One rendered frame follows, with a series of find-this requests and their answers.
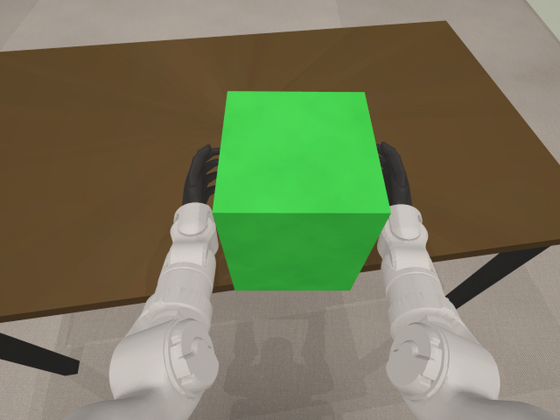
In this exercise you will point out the robot right hand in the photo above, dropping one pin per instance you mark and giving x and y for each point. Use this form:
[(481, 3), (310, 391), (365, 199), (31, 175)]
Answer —
[(394, 175)]

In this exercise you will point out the robot left upper arm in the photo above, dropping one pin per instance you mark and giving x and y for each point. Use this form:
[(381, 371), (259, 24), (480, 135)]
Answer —
[(159, 373)]

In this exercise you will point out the carton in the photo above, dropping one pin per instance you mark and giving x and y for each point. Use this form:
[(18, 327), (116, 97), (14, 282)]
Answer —
[(300, 198)]

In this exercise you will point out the right robot forearm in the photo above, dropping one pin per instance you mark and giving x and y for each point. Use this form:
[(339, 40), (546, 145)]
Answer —
[(411, 283)]

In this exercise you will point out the robot left hand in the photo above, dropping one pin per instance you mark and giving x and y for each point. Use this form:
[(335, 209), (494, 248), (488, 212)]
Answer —
[(197, 179)]

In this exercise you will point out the robot right upper arm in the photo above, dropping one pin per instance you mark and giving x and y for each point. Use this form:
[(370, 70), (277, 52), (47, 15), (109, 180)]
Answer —
[(443, 376)]

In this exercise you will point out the table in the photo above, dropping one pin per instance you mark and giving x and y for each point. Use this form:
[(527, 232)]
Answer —
[(96, 142)]

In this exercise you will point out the left robot forearm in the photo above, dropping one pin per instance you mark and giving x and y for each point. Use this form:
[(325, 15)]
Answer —
[(186, 280)]

